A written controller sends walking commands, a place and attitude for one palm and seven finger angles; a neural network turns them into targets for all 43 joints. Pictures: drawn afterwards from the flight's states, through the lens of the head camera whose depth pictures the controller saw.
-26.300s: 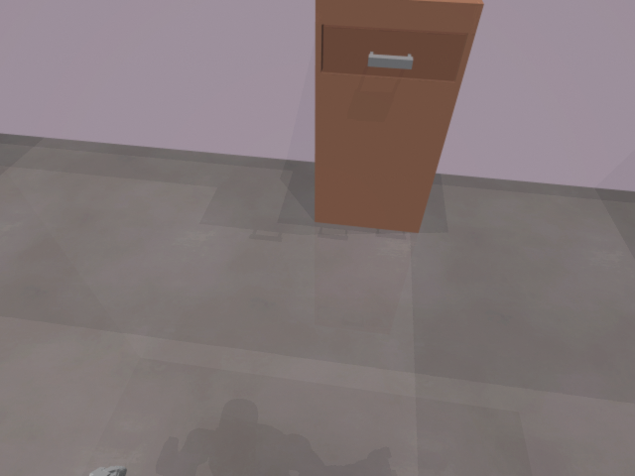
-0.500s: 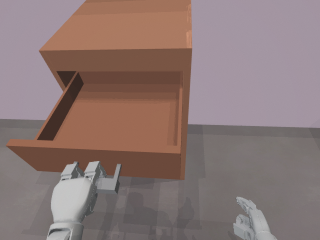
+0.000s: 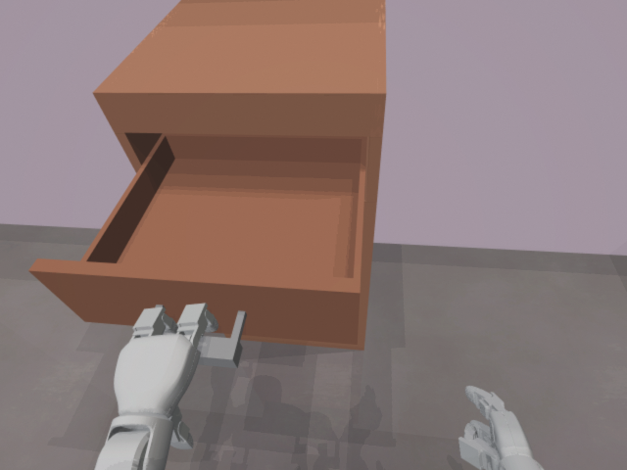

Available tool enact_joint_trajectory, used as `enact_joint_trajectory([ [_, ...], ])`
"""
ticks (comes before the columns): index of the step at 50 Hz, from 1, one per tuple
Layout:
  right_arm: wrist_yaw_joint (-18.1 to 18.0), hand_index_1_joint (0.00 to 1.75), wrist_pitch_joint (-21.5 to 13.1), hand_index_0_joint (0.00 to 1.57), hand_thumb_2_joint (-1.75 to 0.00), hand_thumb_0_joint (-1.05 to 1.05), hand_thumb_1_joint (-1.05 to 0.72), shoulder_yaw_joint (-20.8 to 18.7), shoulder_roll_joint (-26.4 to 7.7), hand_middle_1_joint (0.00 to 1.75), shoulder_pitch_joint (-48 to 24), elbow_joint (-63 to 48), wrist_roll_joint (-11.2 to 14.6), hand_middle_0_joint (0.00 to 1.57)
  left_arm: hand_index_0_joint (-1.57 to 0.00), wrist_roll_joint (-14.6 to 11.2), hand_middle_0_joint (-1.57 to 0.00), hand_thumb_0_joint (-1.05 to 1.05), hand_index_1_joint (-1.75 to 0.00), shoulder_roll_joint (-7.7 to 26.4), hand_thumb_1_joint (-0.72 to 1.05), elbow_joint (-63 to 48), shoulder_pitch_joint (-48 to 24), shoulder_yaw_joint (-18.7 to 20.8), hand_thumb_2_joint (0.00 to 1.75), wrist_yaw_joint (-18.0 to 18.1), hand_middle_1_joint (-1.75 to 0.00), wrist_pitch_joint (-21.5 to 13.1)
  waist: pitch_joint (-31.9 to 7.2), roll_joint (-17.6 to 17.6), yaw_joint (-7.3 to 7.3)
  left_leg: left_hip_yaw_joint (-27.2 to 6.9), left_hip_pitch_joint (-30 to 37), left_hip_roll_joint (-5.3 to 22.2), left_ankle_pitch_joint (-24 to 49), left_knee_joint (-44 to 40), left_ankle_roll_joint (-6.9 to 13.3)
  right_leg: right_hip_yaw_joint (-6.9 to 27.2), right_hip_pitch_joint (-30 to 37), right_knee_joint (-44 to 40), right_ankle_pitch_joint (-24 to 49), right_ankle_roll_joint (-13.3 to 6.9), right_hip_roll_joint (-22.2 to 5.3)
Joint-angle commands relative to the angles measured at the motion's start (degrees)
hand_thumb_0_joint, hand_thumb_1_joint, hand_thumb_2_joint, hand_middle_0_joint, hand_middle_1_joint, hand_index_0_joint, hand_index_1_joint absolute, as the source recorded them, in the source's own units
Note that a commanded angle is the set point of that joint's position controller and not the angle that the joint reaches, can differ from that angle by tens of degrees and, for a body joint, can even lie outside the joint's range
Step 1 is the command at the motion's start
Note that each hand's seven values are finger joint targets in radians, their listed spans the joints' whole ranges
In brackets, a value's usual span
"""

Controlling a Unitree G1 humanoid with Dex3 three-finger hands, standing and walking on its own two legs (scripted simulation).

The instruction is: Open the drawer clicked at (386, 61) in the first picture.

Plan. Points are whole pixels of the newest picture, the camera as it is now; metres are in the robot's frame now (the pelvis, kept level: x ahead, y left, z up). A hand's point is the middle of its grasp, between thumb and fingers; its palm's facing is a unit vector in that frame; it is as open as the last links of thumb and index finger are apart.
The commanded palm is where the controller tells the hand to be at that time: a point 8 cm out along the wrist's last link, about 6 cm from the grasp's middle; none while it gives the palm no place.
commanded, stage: lift the hand off the handle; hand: left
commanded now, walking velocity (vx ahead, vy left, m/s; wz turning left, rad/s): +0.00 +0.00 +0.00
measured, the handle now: (193, 332) +0.27 +0.20 +0.02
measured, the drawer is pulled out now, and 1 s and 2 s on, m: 0.30 0.30 0.30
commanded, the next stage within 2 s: draw the hand back to the body in 1.44 s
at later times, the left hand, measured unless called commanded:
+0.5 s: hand (172, 355) +0.23 +0.21 +0.05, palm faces +0.06 -0.11 -0.99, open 13.5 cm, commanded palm +0.20 +0.21 +0.11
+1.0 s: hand (138, 322) +0.23 +0.22 +0.12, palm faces +0.11 -0.12 -0.99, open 13.8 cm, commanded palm +0.20 +0.22 +0.18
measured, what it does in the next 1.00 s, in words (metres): stands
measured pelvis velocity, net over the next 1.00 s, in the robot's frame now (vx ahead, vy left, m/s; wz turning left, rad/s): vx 0.01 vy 0.01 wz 0.01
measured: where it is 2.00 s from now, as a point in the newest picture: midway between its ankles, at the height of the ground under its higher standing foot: outside the picture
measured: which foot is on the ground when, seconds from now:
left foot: down 0.00-1.00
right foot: down 0.00-1.00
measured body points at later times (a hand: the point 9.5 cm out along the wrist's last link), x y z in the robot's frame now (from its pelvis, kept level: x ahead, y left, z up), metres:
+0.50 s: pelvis +0.00 +0.01 +0.01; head +0.01 -0.03 +0.46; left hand +0.22 +0.21 +0.10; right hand +0.22 -0.20 -0.10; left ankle -0.02 +0.13 -0.71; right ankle +0.01 -0.09 -0.71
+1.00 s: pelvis +0.01 +0.01 +0.03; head +0.00 -0.04 +0.47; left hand +0.22 +0.22 +0.18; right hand +0.24 -0.18 -0.07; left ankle -0.02 +0.13 -0.71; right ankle +0.01 -0.09 -0.71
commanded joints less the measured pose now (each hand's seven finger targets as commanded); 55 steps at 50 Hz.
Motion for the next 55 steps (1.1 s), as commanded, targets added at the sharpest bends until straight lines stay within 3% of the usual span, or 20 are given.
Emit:
enact_joint_trajectory([
  [1,-0.5,0.3,-3.1,0.2,-0.9,0.0,-0.9,-1.5,-4.9,0.3,-7.5,-8.8,-0.3,0.2,-0.3,0.2,-0.3,0.0,-1.2,6.6,-0.5,-9.9,-9.5,4.2,0.3,2.3,-1.2,0.1,-9.9,-4.6,-0.63,-1.0,2.8,-4.3,10.7,-4.4,2.1,4.1,7.0,-8.0,11.1,0.5,1.6],
  [13,-0.6,0.3,-3.0,0.2,-0.9,0.0,-0.9,-1.7,-4.7,0.3,-8.1,-9.0,-0.1,0.2,-0.3,-0.7,-0.3,0.0,-1.2,7.4,-0.5,-15.1,-11.7,4.4,0.3,1.8,-1.2,0.8,-11.8,-3.0,-0.19,-1.1,6.2,-3.9,13.9,-6.1,2.2,3.0,9.3,-8.5,12.7,0.2,1.8],
  [23,-0.4,0.3,-2.3,0.2,-0.9,0.0,-0.9,-0.6,-4.8,0.3,-10.1,-9.3,0.7,0.2,-0.3,-2.4,-0.3,0.0,-1.2,8.5,-0.5,-18.9,-13.3,3.5,0.3,-3.5,-1.2,3.4,-7.4,-3.7,0.3,-1.0,8.7,-3.9,13.0,-10.3,2.5,3.1,12.7,-12.6,10.4,0.7,1.5],
  [26,-0.4,0.3,-2.5,0.2,-0.9,0.0,-0.9,-0.4,-4.6,0.3,-10.2,-9.6,0.7,0.2,-0.3,-3.1,-0.3,0.0,-1.2,10.5,-0.5,-22.2,-11.1,5.8,0.3,-5.0,-1.2,2.8,-9.2,-3.1,1.25,-0.8,10.6,-3.9,16.0,-11.0,2.6,3.2,15.7,-12.9,13.7,0.7,1.4],
  [30,0.1,0.3,-2.2,0.2,-0.9,0.0,-0.9,-0.4,-4.8,0.3,-11.1,-9.6,1.1,0.2,-0.3,-4.6,-0.3,0.0,-1.2,11.8,-0.5,-23.6,-6.1,8.0,0.3,-6.9,-1.2,2.5,-6.6,-3.8,1.8,-1.0,11.5,-3.6,18.3,-12.6,2.3,3.6,18.0,-14.7,17.5,0.6,1.6],
  [33,0.5,0.3,-1.8,0.2,-0.9,0.0,-0.9,0.1,-4.8,0.3,-11.2,-9.4,1.0,0.2,-0.3,-4.2,-0.3,0.0,-1.2,10.3,-0.5,-24.9,-8.5,5.7,0.3,-8.2,-1.2,2.8,-4.8,-3.1,1.18,-0.7,11.6,-3.7,17.6,-13.4,2.4,3.0,17.0,-15.4,15.8,0.9,1.3],
  [35,0.6,0.3,-1.4,0.2,-0.9,0.0,-0.9,0.1,-5.0,0.3,-12.3,-9.6,1.4,0.2,-0.3,-4.9,-0.3,0.0,-1.2,11.6,-0.5,-26.4,-10.8,6.5,0.3,-9.3,-1.2,3.5,-4.5,-1.9,0.82,-1.1,12.9,-3.3,17.4,-14.3,2.2,3.3,17.6,-16.5,15.2,0.6,1.6],
  [36,0.7,0.3,-1.6,0.2,-0.9,0.0,-0.9,0.5,-4.7,0.3,-11.4,-9.6,1.1,0.2,-0.3,-4.6,-0.3,0.0,-1.2,10.2,-0.5,-26.7,-11.5,4.6,0.3,-10.0,-1.2,3.6,-6.3,-2.1,1.08,-0.9,13.3,-3.5,17.9,-14.3,2.6,2.6,18.1,-16.1,15.0,0.8,1.1],
  [39,0.5,0.3,-1.2,0.2,-0.9,0.0,-0.9,0.3,-4.9,0.3,-11.8,-9.4,1.4,0.2,-0.3,-5.3,-0.3,0.0,-1.2,12.9,-0.5,-27.7,-11.7,6.5,0.3,-11.5,-1.2,3.5,-5.3,-3.1,1.23,-1.0,14.3,-3.5,18.7,-15.6,2.6,2.6,19.7,-17.5,16.6,1.0,1.3],
  [40,0.4,0.3,-1.0,0.2,-0.9,0.0,-0.9,0.5,-5.4,0.3,-12.6,-9.6,1.7,0.2,-0.3,-5.9,-0.3,0.0,-1.2,15.5,-0.5,-27.8,-11.9,9.4,0.3,-11.9,-1.2,3.7,-5.7,-2.1,1.47,-1.3,14.4,-3.0,18.3,-15.9,2.4,3.3,20.9,-17.7,16.4,0.8,1.4],
  [41,0.5,0.3,-1.1,0.2,-0.9,0.0,-0.9,1.1,-4.9,0.3,-12.0,-9.9,1.3,0.2,-0.3,-5.4,-0.3,0.0,-1.2,14.0,-0.5,-28.2,-11.8,7.8,0.3,-12.4,-1.2,3.7,-7.3,-2.7,2.06,-0.9,14.3,-3.4,19.5,-15.9,2.7,2.8,21.8,-17.3,17.2,1.0,0.8],
  [42,0.5,0.3,-0.6,0.2,-0.9,0.0,-0.9,0.8,-4.7,0.3,-12.5,-9.2,1.7,0.2,-0.3,-6.1,-0.3,0.0,-1.2,14.3,-0.5,-27.4,-11.6,8.2,0.3,-12.9,-1.2,3.5,-4.4,-2.9,1.36,-1.1,14.6,-3.2,19.6,-16.6,2.4,2.8,21.1,-18.3,17.5,0.9,1.3],
  [43,0.7,0.3,-0.8,0.2,-0.9,0.0,-0.9,0.9,-5.0,0.3,-12.1,-9.7,1.5,0.2,-0.3,-6.3,-0.3,0.0,-1.2,12.8,-0.5,-28.1,-11.4,6.9,0.3,-13.4,-1.2,3.5,-4.9,-2.8,1.72,-0.8,14.7,-3.3,19.5,-16.7,2.6,2.5,21.3,-18.2,17.2,1.2,1.0],
  [45,0.5,0.3,-0.4,0.2,-0.9,0.0,-0.9,0.8,-5.4,0.3,-13.5,-9.5,2.1,0.2,-0.3,-7.1,-0.3,0.0,-1.2,16.1,-0.5,-29.2,-13.3,9.9,0.3,-14.1,-1.2,3.8,-5.0,-1.4,1.35,-1.3,15.5,-2.8,19.6,-17.4,2.3,3.0,22.2,-19.0,17.4,0.9,1.5],
  [46,0.8,0.3,-0.6,0.2,-0.9,0.0,-0.9,1.3,-5.0,0.3,-12.6,-10.2,1.7,0.2,-0.3,-6.9,-0.3,0.0,-1.2,13.9,-0.5,-30.4,-12.7,7.8,0.3,-14.6,-1.2,3.7,-6.9,-2.3,2.0,-1.0,15.8,-3.1,20.7,-17.5,2.7,2.4,23.2,-18.6,17.8,1.1,0.8],
  [48,0.8,0.3,-0.5,0.2,-0.9,0.0,-0.9,1.0,-5.3,0.3,-12.4,-10.0,1.8,0.2,-0.3,-7.7,-0.3,0.0,-1.2,14.8,-0.5,-30.1,-10.8,9.0,0.3,-15.2,-1.2,3.7,-5.5,-2.2,2.05,-1.0,16.0,-3.0,21.9,-18.0,2.5,2.2,23.7,-19.0,19.6,1.2,1.0],
  [50,0.7,0.3,-0.1,0.2,-0.9,0.0,-0.9,1.2,-5.8,0.3,-14.0,-10.1,2.4,0.2,-0.3,-8.8,-0.3,0.0,-1.2,18.2,-0.5,-30.8,-11.3,12.6,0.3,-15.8,-1.2,4.2,-4.8,-1.1,1.75,-1.4,16.2,-2.5,21.8,-18.4,2.2,3.0,24.5,-19.7,20.3,1.0,1.2],
  [51,1.0,0.3,-0.1,0.2,-0.9,0.0,-0.9,1.6,-5.4,0.3,-13.0,-10.4,2.0,0.2,-0.3,-8.1,-0.3,0.0,-1.2,16.5,-0.5,-32.0,-12.2,10.7,0.3,-16.2,-1.2,4.3,-6.8,-1.4,2.14,-1.2,16.3,-2.8,22.5,-18.6,2.4,2.5,25.2,-19.2,20.2,1.1,0.7],
  [53,1.1,0.3,0.1,0.2,-0.9,0.0,-0.9,1.4,-5.6,0.3,-13.3,-10.5,2.2,0.2,-0.3,-9.0,-0.3,0.0,-1.2,15.9,-0.5,-32.6,-11.0,10.1,0.3,-16.9,-1.2,4.3,-4.8,-1.3,1.86,-1.0,16.6,-2.7,22.5,-19.1,2.4,2.2,24.7,-19.9,20.0,1.2,0.8],
  [55,1.1,0.3,0.2,0.2,-0.9,0.0,-0.9,1.2,-6.2,0.3,-14.9,-10.9,2.9,0.2,-0.3,-10.1,-0.3,0.0,-1.2,17.8,-0.5,-34.7,-12.3,12.1,0.3,-17.6,-1.2,4.7,-5.1,-0.3,1.46,-1.6,17.3,-2.1,22.2,-19.4,2.2,2.6,24.8,-20.4,19.6,1.0,1.3],
])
